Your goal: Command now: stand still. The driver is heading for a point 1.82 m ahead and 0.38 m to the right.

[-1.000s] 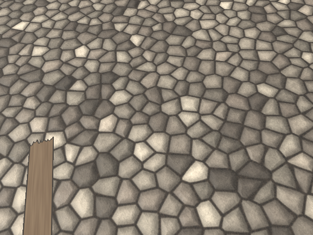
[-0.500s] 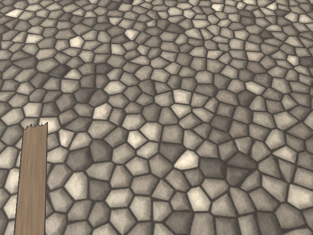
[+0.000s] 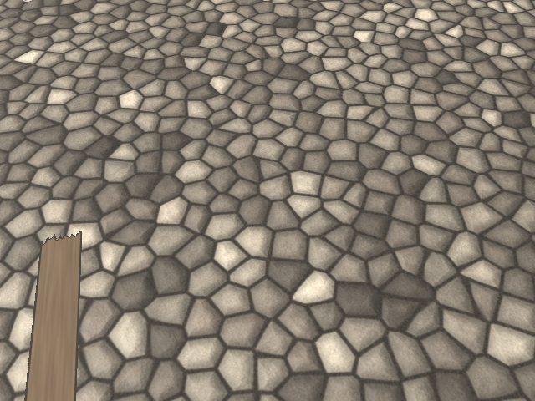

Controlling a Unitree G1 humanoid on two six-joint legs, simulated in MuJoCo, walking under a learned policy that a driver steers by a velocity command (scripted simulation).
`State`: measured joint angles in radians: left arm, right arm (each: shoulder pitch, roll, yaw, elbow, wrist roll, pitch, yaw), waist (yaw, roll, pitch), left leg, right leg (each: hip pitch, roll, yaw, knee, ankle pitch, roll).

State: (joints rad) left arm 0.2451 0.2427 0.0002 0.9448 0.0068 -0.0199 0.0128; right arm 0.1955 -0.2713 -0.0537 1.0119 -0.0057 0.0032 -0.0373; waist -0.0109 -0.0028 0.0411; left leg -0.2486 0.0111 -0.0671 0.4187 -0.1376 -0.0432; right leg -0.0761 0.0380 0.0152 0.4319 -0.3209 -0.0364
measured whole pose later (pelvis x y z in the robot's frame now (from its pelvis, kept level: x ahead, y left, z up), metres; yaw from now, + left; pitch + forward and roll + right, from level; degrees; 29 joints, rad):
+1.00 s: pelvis +0.38 +0.01 -0.01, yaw +0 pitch +0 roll +0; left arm 0.12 0.27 0.04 0.82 -0.01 -0.10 -0.04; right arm 0.34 -0.28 -0.03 1.00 0.03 -0.09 0.00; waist -0.02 0.02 0.06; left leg -0.25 0.01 -0.05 1.16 -0.42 0.05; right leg -0.40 0.04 -0.06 0.53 -0.13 -0.07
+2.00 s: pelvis +0.96 +0.03 -0.02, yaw -8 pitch +2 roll +1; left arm 0.06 0.26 0.05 0.77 -0.02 -0.07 -0.06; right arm 0.33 -0.29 -0.06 0.96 0.00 -0.04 -0.02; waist -0.04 0.00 0.03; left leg 0.06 0.03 0.16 0.47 -0.43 -0.01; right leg -0.52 0.01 -0.05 0.57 -0.09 -0.09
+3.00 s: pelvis +1.46 -0.16 -0.02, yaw -43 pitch +2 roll +2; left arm 0.06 0.28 0.07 0.59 -0.02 -0.02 -0.05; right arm 0.34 -0.32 -0.08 0.86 0.03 -0.05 -0.01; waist -0.07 -0.02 0.05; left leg 0.06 0.08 0.26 0.47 -0.48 -0.06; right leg -0.52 -0.01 -0.05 0.59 -0.11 -0.10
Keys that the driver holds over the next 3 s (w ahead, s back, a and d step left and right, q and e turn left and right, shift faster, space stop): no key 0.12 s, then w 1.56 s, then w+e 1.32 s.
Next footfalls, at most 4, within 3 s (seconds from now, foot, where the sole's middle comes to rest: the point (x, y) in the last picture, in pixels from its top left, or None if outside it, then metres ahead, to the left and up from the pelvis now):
0.88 right None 0.51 -0.08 -0.78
1.44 left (220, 298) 0.81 0.16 -0.78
1.98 right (299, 217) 1.11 -0.08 -0.78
2.46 left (260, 150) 1.43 0.04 -0.78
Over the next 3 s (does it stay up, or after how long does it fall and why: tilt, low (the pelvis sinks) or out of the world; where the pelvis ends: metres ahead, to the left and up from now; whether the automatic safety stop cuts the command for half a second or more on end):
stays up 1.46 -0.16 -0.02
